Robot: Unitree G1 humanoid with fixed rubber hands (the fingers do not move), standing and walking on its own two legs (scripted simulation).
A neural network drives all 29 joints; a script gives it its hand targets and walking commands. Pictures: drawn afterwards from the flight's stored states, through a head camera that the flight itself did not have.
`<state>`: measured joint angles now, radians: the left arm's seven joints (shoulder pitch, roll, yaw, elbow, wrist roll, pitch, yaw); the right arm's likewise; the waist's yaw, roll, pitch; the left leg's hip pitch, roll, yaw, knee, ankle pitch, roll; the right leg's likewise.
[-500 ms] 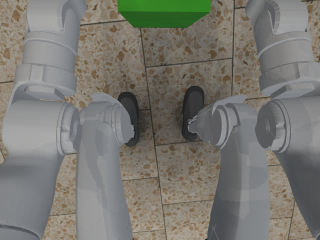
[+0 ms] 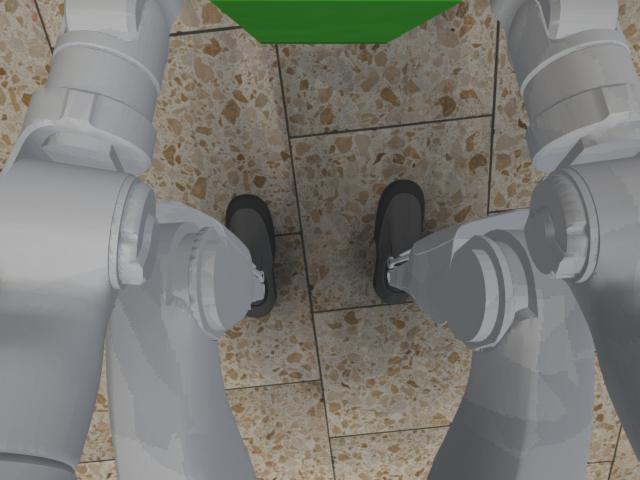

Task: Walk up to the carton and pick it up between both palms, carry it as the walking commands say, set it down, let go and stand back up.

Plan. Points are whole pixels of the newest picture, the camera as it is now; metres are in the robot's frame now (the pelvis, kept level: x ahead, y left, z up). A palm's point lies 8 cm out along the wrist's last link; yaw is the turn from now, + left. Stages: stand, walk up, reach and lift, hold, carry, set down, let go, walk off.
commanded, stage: reach and lift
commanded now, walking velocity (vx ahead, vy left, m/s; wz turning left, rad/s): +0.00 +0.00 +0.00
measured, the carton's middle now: out of the picture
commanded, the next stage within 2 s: none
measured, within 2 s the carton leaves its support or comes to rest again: leaves its support in 1.64 s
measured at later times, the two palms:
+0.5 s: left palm out of the picture +0.56 +0.17 -0.19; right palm out of the picture +0.57 -0.13 -0.20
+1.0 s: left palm out of the picture +0.56 +0.16 -0.19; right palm out of the picture +0.57 -0.10 -0.20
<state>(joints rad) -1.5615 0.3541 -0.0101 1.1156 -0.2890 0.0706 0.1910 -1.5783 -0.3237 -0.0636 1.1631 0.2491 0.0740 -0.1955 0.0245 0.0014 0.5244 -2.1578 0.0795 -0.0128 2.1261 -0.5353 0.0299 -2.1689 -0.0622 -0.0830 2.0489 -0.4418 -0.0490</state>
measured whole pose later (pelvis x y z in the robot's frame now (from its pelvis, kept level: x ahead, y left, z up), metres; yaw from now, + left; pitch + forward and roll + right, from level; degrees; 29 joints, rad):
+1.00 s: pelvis +0.01 +0.00 -0.01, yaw +1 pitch +32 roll -2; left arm -1.60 0.32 -0.06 1.15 -0.26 0.03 0.18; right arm -1.61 -0.28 -0.01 1.21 0.30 0.02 -0.20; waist 0.02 0.00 0.52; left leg -2.19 0.06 -0.01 2.18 -0.56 0.03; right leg -2.20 -0.06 -0.07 2.10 -0.47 -0.05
